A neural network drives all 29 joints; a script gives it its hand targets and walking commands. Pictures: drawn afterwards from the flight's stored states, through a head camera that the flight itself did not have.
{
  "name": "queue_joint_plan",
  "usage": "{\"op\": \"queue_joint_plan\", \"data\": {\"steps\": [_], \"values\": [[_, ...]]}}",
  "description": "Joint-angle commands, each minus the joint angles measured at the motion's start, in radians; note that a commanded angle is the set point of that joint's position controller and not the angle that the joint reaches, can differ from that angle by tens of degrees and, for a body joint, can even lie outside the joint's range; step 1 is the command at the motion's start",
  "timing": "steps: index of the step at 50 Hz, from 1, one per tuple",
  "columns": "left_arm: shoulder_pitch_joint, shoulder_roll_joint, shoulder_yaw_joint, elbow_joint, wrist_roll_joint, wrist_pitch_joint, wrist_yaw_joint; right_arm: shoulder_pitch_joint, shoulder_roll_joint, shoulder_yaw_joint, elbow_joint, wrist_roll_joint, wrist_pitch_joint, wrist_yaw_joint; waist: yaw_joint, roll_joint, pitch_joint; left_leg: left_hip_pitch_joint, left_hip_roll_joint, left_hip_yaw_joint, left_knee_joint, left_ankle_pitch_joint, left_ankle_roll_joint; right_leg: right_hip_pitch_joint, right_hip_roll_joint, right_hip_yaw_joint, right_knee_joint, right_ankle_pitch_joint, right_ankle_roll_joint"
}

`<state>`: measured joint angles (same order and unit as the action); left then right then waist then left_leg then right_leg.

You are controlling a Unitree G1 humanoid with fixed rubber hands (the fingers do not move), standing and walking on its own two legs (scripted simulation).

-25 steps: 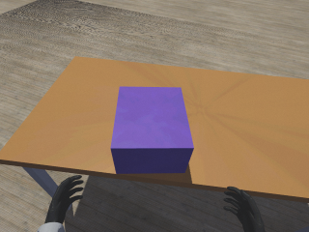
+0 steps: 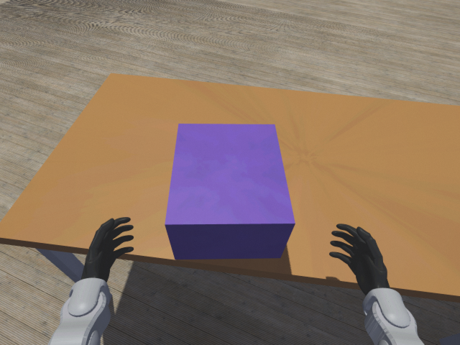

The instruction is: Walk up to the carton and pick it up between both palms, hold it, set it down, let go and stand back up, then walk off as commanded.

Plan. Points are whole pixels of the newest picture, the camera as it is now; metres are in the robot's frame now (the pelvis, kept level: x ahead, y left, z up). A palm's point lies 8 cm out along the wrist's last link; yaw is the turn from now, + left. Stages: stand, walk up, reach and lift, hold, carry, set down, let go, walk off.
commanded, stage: reach and lift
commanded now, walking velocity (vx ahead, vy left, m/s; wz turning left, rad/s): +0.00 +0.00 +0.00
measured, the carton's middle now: (227, 188) +0.46 +0.04 -0.05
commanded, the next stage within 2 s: none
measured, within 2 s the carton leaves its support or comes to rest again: neither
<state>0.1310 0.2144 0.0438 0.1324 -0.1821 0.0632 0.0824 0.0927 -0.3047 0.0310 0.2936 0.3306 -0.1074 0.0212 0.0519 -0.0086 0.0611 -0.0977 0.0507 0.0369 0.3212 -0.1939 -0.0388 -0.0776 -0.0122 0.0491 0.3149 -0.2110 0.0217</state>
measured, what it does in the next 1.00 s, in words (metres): stands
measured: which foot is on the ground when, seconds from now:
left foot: down 0.00-1.00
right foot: down 0.00-1.00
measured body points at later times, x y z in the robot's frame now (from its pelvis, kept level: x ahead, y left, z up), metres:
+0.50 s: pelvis -0.01 -0.01 +0.00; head +0.03 +0.00 +0.45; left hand +0.31 +0.25 +0.04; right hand +0.34 -0.21 +0.04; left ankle -0.01 +0.14 -0.75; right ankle -0.02 -0.14 -0.75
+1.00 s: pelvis -0.02 -0.01 +0.00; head +0.04 +0.00 +0.44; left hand +0.37 +0.26 +0.06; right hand +0.42 -0.19 +0.07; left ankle -0.01 +0.14 -0.75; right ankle -0.02 -0.14 -0.75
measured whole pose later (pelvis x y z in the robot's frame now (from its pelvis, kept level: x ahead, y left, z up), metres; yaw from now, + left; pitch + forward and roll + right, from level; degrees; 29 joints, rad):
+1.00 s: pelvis -0.02 -0.01 +0.00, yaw +1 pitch +10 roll -1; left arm -0.60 0.31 0.07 0.69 -0.25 0.18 0.03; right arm -0.67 -0.37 0.07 0.85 0.39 0.03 -0.03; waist 0.08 -0.01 -0.07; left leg -0.39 0.07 0.00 0.39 -0.17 -0.05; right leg -0.34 0.01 0.02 0.34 -0.17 0.01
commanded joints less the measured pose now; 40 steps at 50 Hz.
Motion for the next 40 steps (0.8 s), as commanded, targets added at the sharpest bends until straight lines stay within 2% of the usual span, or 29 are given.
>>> {"op": "queue_joint_plan", "data": {"steps": [1, 6, 10, 15, 21, 27, 35, 40], "values": [[-0.137, 0.104, 0.092, -0.26, 0.017, -0.004, -0.026, -0.144, -0.16, -0.075, -0.211, 0.008, -0.054, -0.031, -0.015, -0.015, -0.249, 0.229, -0.085, 0.027, 0.047, 0.549, -0.024, 0.013, 0.073, -0.045, -0.031, 0.442, -0.014], [-0.22, 0.12, 0.123, -0.295, 0.016, 0.043, -0.04, -0.234, -0.162, -0.075, -0.275, 0.007, -0.022, -0.047, -0.009, -0.018, -0.254, 0.213, -0.087, 0.031, 0.036, 0.5, -0.017, 0.001, 0.068, -0.038, -0.038, 0.425, -0.01], [-0.317, 0.135, 0.143, -0.289, 0.008, 0.07, -0.04, -0.32, -0.16, -0.074, -0.271, 0.012, 0.01, -0.049, 0.007, 0.004, -0.271, 0.186, -0.083, 0.039, 0.023, 0.433, -0.01, -0.014, 0.064, -0.033, -0.039, 0.353, -0.014], [-0.465, 0.157, 0.149, -0.202, -0.009, 0.089, -0.04, -0.452, -0.172, -0.087, -0.196, 0.01, 0.045, -0.043, 0.011, 0.01, -0.318, 0.148, -0.072, 0.045, 0.008, 0.337, 0.001, -0.037, 0.064, -0.026, -0.038, 0.25, -0.018], [-0.637, 0.184, 0.141, -0.056, -0.031, 0.091, -0.048, -0.631, -0.18, -0.083, -0.083, 0.004, 0.065, -0.041, 0.021, -0.008, -0.399, 0.094, -0.063, 0.048, 0.022, 0.308, 0.008, -0.023, 0.063, -0.026, -0.017, 0.232, -0.014], [-0.802, 0.219, 0.135, 0.082, -0.047, 0.078, -0.055, -0.807, -0.197, -0.076, 0.037, 0.007, 0.07, -0.043, 0.03, -0.021, -0.464, 0.049, -0.06, 0.048, 0.04, 0.322, 0.006, -0.011, 0.068, -0.035, 0.009, 0.263, -0.003], [-0.914, 0.231, 0.134, 0.149, -0.026, 0.08, -0.063, -0.947, -0.223, -0.043, 0.176, 0.041, 0.056, -0.053, 0.031, 0.015, -0.57, 0.079, -0.062, 0.042, 0.081, 0.48, -0.02, -0.007, 0.084, -0.055, 0.031, 0.423, 0.008], [-1.025, 0.236, 0.111, 0.183, -0.03, 0.079, -0.059, -1.052, -0.239, -0.041, 0.259, 0.052, 0.056, -0.052, 0.014, 0.038, -0.612, 0.08, -0.061, 0.032, 0.094, 0.482, -0.027, -0.057, 0.087, -0.069, 0.023, 0.386, 0.01]]}}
